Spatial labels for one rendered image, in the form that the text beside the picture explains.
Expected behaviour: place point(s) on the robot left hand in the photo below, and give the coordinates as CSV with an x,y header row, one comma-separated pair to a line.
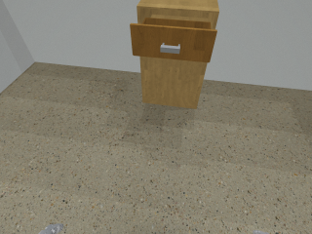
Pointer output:
x,y
52,229

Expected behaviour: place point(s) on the handle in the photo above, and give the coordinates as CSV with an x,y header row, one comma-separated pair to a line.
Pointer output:
x,y
170,49

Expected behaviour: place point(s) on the cabinet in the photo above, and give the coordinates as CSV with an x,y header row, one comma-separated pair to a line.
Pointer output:
x,y
174,82

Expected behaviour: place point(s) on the drawer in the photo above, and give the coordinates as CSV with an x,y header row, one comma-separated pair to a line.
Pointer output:
x,y
196,39

